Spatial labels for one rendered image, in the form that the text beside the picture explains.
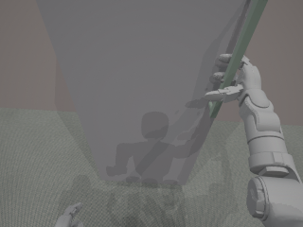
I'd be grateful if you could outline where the left robot hand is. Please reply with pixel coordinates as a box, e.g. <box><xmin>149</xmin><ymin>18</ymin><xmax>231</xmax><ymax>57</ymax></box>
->
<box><xmin>54</xmin><ymin>202</ymin><xmax>84</xmax><ymax>227</ymax></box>

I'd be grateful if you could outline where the right robot upper arm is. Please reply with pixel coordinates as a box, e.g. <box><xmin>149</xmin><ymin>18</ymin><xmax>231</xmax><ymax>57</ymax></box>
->
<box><xmin>246</xmin><ymin>176</ymin><xmax>303</xmax><ymax>227</ymax></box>

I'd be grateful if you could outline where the fridge door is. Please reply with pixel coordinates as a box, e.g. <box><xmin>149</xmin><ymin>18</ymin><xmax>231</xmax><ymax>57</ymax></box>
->
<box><xmin>36</xmin><ymin>0</ymin><xmax>253</xmax><ymax>185</ymax></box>

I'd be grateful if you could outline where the handle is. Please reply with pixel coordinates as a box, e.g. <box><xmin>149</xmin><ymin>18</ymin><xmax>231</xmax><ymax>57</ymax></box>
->
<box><xmin>208</xmin><ymin>0</ymin><xmax>268</xmax><ymax>118</ymax></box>

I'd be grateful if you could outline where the right robot hand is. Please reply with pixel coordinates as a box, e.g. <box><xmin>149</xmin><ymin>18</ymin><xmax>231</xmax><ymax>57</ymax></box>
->
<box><xmin>204</xmin><ymin>54</ymin><xmax>261</xmax><ymax>103</ymax></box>

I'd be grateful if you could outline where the right robot forearm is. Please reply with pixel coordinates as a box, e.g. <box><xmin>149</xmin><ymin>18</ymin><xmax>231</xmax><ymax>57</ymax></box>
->
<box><xmin>238</xmin><ymin>88</ymin><xmax>303</xmax><ymax>187</ymax></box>

